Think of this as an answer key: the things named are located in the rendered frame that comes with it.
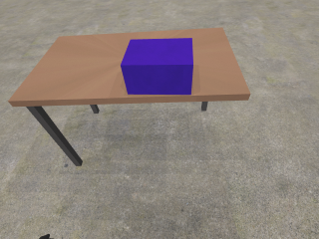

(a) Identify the carton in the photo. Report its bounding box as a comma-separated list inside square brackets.
[121, 38, 193, 96]

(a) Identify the table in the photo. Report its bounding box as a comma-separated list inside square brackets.
[8, 27, 251, 166]

